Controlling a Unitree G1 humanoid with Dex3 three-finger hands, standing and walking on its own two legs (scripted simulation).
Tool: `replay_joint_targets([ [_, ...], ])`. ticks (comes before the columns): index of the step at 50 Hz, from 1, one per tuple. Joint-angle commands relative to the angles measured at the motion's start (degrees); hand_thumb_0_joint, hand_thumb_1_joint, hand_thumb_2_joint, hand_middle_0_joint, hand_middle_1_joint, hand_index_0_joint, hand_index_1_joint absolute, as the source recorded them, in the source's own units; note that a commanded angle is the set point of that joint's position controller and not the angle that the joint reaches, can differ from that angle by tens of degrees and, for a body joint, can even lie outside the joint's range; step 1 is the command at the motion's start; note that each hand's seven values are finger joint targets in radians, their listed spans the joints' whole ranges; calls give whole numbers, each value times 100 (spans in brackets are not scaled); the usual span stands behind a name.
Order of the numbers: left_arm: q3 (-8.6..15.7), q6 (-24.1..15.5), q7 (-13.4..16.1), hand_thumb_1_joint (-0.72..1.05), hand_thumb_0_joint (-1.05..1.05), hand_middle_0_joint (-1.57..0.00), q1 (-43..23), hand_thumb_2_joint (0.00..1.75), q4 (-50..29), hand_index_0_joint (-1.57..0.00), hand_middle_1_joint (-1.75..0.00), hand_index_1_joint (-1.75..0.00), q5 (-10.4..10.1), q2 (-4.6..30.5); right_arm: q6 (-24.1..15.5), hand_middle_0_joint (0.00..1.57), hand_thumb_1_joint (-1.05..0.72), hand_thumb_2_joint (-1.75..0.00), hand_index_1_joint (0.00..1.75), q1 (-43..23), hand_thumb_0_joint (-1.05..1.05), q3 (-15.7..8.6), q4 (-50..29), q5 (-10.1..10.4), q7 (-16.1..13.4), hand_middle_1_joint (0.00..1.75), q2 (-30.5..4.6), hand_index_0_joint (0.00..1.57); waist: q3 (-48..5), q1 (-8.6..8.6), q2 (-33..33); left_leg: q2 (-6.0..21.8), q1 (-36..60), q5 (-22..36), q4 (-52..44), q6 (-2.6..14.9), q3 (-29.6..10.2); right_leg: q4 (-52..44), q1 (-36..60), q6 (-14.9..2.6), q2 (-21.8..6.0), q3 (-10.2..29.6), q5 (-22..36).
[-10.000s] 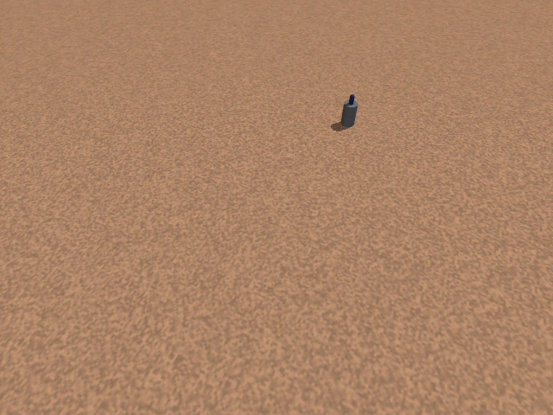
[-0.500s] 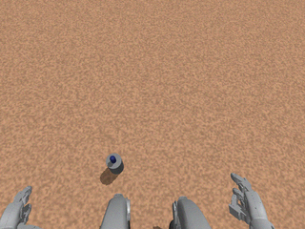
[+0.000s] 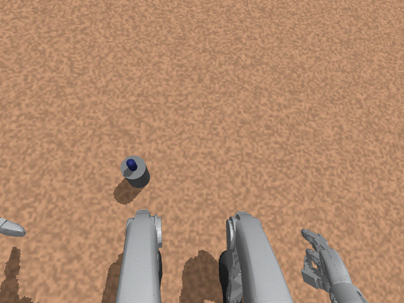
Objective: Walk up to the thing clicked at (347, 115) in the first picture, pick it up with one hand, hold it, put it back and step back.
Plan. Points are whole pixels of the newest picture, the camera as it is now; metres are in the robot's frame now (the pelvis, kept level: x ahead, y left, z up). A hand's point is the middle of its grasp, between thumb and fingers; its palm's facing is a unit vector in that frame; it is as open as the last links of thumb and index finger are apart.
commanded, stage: go down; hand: left
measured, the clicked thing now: (135, 170) +0.47 +0.21 -0.42
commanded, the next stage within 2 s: approach in 1.34 s
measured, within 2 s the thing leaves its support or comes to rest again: neither
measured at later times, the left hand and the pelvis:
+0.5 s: hand (12, 177) +0.36 +0.39 -0.09, palm faces +0.17 -0.98 -0.13, open 17.5 cm; pelvis -0.01 +0.00 -0.08, yaw -2 degrees
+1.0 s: hand (17, 170) +0.38 +0.39 -0.11, palm faces +0.16 -0.98 -0.10, open 17.4 cm; pelvis -0.02 +0.00 -0.12, yaw -3 degrees
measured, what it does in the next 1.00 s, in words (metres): lowers itself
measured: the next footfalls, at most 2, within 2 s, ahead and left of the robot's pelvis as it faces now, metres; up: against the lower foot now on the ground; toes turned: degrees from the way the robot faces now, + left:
none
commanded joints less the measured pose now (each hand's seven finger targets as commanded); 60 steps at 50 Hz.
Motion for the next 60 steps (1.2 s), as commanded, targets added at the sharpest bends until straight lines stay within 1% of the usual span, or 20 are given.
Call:
replay_joint_targets([
  [1,477,-587,-249,-51,0,-4,-1313,6,-665,-5,-7,-7,-145,2152,-195,20,-89,-90,30,386,0,-426,-447,7,-129,30,-1190,20,-2556,27,842,-121,1973,233,-991,271,70,-1096,595,-288,113,88,399],
  [6,687,-689,-469,-50,0,-4,-1656,5,-575,-4,-5,-5,-206,2524,-169,20,-90,-90,30,537,0,-372,-275,-32,-115,30,-1323,20,-3156,120,1085,-100,2125,361,-714,241,38,-689,380,-301,133,-36,529],
  [8,894,-685,-482,-53,0,-5,-1715,4,-677,-4,-5,-5,-203,2886,-148,20,-91,-90,30,510,0,-315,-339,-32,-115,30,-1337,20,-3361,232,1160,-108,2069,483,-628,239,53,-562,438,-313,143,-82,602],
  [11,921,-597,-548,-54,0,-5,-1500,5,-466,-4,-5,-5,-226,2785,-98,20,-92,-91,30,608,0,-316,-141,-17,-108,30,-1399,20,-3267,318,1283,-88,2123,622,-593,225,-13,-287,138,-347,164,-201,736],
  [13,1016,-559,-578,-51,0,-4,-1526,6,-555,-4,-5,-5,-242,2941,-78,20,-91,-91,30,479,0,-310,-252,-2,-113,30,-1441,20,-3262,342,1344,-92,2064,698,-514,226,-29,-188,0,-357,166,-230,789],
  [16,996,-550,-636,-52,0,-4,-1662,6,-554,-3,-4,-4,-320,2911,-63,20,-92,-91,30,471,0,-289,-196,14,-88,30,-1413,20,-3003,274,1193,-90,1727,599,-346,247,-8,-120,-106,-339,183,-238,714],
  [17,924,-556,-677,-51,0,-4,-1649,6,-398,-3,-4,-5,-333,2727,-62,20,-92,-91,30,502,0,-294,-122,16,-79,30,-1410,20,-2865,201,1171,-79,1669,544,-303,246,-45,-20,-314,-353,187,-271,678],
  [20,1119,-656,-766,-55,0,-4,-1983,6,-569,-3,-4,-5,-427,3068,-69,20,-92,-91,30,545,0,-275,-87,1,-72,30,-1449,20,-3053,184,1206,-93,1581,793,-19,274,13,106,-281,-340,183,-245,853],
  [22,1059,-691,-814,-54,0,-4,-2094,6,-478,-3,-4,-5,-418,3076,-81,20,-92,-91,30,518,0,-257,-104,-15,-62,30,-1440,20,-3116,96,1068,-98,1419,814,139,297,51,122,-218,-319,197,-239,868],
  [24,942,-712,-912,-54,0,-4,-2130,7,-194,-3,-5,-6,-436,2796,-95,20,-92,-91,30,586,0,-253,28,-39,-54,30,-1424,20,-2927,16,933,-89,1258,713,247,306,77,169,-343,-319,203,-248,797],
  [28,1195,-733,-971,-53,0,-4,-2418,7,-399,-3,-4,-5,-364,3441,-68,20,-92,-91,30,594,0,-233,-23,-88,-46,30,-1509,20,-3310,127,1146,-106,1246,810,398,292,148,293,-151,-312,199,-236,869],
  [30,1123,-701,-1016,-53,0,-4,-2393,8,-230,-3,-5,-6,-351,3298,-51,20,-92,-91,30,620,0,-218,80,-98,-34,30,-1516,20,-3205,123,1253,-87,1295,678,372,268,102,421,-380,-339,207,-288,756],
  [33,1317,-687,-1000,-51,0,-4,-2523,7,-366,-3,-5,-6,-358,3620,-26,20,-91,-91,30,620,0,-202,53,-97,-26,30,-1542,20,-3327,206,1287,-98,1158,582,435,266,132,484,-364,-333,214,-290,685],
  [37,1174,-640,-1008,-50,0,-3,-2618,8,-294,-2,-5,-5,-324,3505,-5,20,-91,-91,30,530,0,-171,34,-84,-17,30,-1533,20,-2966,112,1371,-71,987,167,390,261,51,620,-756,-346,226,-365,406],
  [41,1240,-620,-1057,-50,0,-4,-2583,7,-198,-3,-4,-5,-388,3572,9,20,-91,-91,30,549,0,-137,62,-83,-4,30,-1541,20,-3034,136,1274,-91,891,433,580,270,91,701,-737,-346,227,-348,578],
  [46,1226,-656,-1118,-51,0,-4,-2769,7,-76,-3,-5,-5,-430,3578,3,20,-92,-91,30,571,0,-112,77,-78,5,30,-1545,20,-2952,22,1113,-100,668,371,751,300,105,726,-780,-334,238,-360,514],
  [47,1292,-667,-1125,-51,0,-4,-2705,7,-88,-3,-5,-5,-443,3671,4,20,-91,-91,30,605,0,-104,87,-82,4,30,-1557,20,-3037,96,1156,-108,689,453,768,294,116,754,-703,-334,239,-355,572],
  [50,1239,-673,-1178,-51,0,-4,-2805,7,-102,-3,-5,-5,-434,3635,12,20,-91,-91,30,602,0,-106,91,-95,12,30,-1580,20,-3026,49,1224,-100,718,480,813,288,108,831,-809,-341,241,-375,606],
  [53,1368,-690,-1181,-51,0,-4,-2877,7,-208,-3,-5,-5,-429,3898,23,20,-91,-91,30,598,0,-92,107,-97,12,30,-1582,20,-3106,137,1265,-99,676,449,853,292,148,820,-759,-333,246,-355,557],
  [60,1448,-661,-1181,-50,0,-4,-2831,6,-140,-3,-4,-5,-458,3979,43,20,-92,-91,30,636,0,-50,139,-109,25,30,-1588,20,-3142,147,1253,-100,586,561,957,290,165,898,-707,-324,257,-356,645],
])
